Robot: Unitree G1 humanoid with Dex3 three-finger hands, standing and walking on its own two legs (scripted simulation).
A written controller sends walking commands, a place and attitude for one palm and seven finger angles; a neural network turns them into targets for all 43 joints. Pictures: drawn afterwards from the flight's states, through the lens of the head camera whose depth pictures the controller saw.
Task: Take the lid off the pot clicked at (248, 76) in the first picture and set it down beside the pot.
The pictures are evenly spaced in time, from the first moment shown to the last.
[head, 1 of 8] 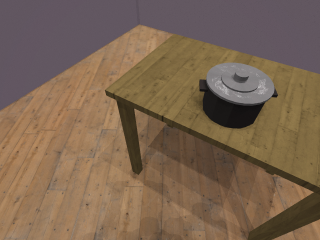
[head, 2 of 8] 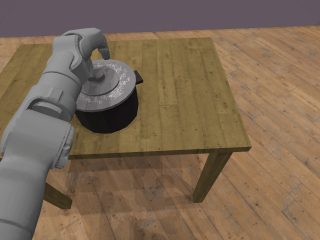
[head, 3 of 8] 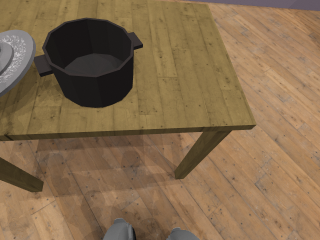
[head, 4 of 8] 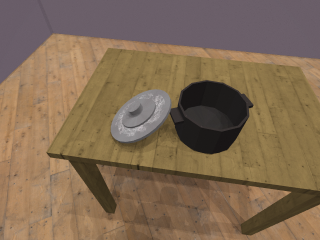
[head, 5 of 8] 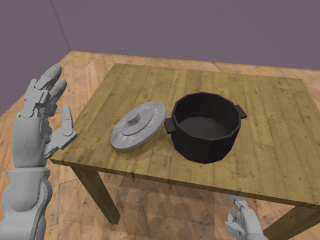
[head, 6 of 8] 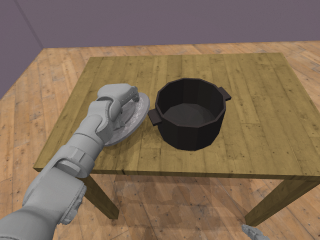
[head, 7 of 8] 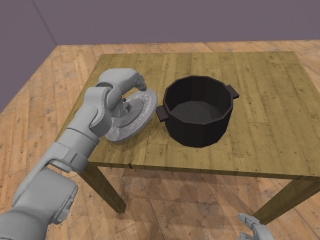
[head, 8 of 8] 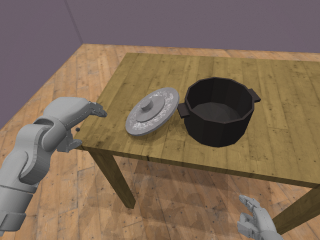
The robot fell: no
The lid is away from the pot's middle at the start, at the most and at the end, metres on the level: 0.00 0.24 0.21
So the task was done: no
